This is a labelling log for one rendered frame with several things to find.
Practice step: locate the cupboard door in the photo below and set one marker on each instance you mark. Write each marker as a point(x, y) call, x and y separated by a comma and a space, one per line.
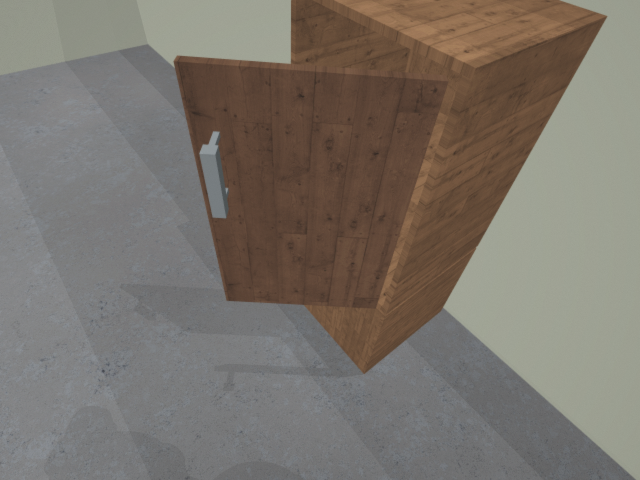
point(321, 164)

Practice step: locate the handle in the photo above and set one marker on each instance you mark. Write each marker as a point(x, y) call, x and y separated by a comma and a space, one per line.
point(213, 175)

